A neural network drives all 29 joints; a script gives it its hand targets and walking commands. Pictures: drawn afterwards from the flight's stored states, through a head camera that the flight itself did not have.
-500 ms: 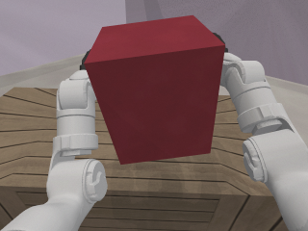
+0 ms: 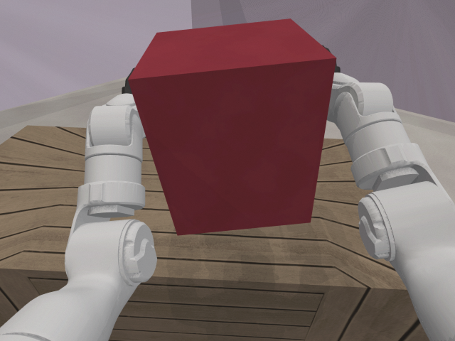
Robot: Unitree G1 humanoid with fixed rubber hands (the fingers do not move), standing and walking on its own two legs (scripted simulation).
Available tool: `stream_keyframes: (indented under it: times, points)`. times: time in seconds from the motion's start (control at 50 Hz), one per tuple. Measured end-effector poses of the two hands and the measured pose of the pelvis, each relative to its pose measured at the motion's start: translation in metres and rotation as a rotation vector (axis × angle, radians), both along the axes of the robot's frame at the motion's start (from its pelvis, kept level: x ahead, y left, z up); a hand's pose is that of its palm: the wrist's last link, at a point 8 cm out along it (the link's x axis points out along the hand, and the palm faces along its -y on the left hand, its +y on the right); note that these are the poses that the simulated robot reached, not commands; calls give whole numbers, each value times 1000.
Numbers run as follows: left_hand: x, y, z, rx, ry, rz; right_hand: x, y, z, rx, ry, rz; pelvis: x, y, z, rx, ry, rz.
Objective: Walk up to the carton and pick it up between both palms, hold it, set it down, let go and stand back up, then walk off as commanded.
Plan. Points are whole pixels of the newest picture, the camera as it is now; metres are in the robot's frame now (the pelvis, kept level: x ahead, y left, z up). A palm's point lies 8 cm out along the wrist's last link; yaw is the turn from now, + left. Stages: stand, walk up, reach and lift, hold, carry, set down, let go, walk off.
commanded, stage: hold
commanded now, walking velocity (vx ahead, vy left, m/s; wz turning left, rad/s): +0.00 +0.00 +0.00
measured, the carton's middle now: (233, 127) +0.35 -0.01 +0.28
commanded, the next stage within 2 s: none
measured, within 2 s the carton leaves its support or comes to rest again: neither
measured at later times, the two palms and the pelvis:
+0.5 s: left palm (129, 113) +0.38 +0.15 +0.29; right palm (321, 91) +0.38 -0.15 +0.32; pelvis +0.00 +0.00 +0.00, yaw +0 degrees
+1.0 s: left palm (133, 109) +0.38 +0.15 +0.29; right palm (325, 90) +0.37 -0.15 +0.33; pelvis +0.00 +0.00 +0.00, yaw +0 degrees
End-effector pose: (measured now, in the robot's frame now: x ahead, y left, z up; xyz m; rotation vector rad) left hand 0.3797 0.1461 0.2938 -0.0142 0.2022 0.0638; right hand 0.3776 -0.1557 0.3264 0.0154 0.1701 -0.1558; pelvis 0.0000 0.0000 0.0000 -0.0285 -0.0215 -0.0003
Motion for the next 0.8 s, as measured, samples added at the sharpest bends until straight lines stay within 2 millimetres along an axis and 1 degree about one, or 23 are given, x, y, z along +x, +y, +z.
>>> stream_keyframes:
  times: [0.22, 0.38, 0.46, 0.52, 0.8]
  points:
    - [0, 2, -5, -13, -4, 4, 1, 1, -6, -10, -1, 8, 6, 0, 0, -4, -15, 2]
    - [-1, 5, -11, -29, 9, -1, -1, 5, -8, -2, 12, 0, 4, 2, 0, -3, -20, -1]
    - [-2, 7, -8, -14, -9, 0, -2, 8, -4, -16, -4, 7, 3, 3, 0, -3, -14, -2]
    - [-4, 8, -6, -8, -16, 3, -2, 8, -2, 5, -11, 6, 2, 4, 0, -5, -15, 1]
    - [-3, 3, -2, 16, -5, 2, -3, 3, -4, 6, 2, 6, 2, 5, 0, -2, -8, 1]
